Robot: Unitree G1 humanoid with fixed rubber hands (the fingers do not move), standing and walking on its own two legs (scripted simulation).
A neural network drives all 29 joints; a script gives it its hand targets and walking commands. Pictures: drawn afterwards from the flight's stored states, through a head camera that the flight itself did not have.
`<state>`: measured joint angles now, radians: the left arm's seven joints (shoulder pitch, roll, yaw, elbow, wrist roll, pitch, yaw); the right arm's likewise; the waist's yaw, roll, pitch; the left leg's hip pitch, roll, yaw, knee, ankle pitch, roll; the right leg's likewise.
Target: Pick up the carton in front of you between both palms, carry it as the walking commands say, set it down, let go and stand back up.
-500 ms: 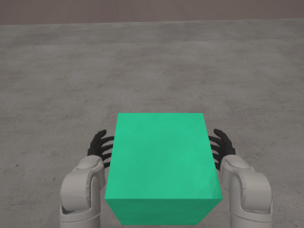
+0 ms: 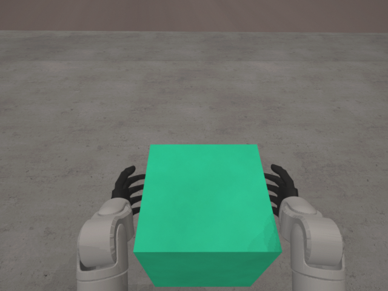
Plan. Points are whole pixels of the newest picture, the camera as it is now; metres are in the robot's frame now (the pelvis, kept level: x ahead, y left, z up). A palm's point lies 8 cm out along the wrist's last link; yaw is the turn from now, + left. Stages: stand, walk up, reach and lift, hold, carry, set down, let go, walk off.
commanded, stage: carry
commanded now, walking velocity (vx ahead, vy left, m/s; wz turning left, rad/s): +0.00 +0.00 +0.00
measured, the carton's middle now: (203, 219) +0.28 +0.01 +0.02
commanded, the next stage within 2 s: hold in 1.74 s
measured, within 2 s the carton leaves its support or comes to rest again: neither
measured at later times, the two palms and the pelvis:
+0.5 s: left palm (141, 194) +0.30 +0.13 +0.07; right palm (292, 202) +0.29 -0.17 +0.07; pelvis +0.03 -0.01 +0.00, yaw -2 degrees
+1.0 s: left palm (144, 219) +0.27 +0.13 +0.03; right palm (293, 227) +0.26 -0.17 +0.03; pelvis -0.03 -0.01 +0.00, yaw -2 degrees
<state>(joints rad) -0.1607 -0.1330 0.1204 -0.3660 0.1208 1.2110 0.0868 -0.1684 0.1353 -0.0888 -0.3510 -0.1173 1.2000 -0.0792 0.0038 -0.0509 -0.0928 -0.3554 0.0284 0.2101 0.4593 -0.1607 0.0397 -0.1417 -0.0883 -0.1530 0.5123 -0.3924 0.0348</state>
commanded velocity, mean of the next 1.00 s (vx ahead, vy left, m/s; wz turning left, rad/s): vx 0.00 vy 0.00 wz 0.00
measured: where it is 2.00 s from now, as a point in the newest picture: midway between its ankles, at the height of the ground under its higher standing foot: outside the picture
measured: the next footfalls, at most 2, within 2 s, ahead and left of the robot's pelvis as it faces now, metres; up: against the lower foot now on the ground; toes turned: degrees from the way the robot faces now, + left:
none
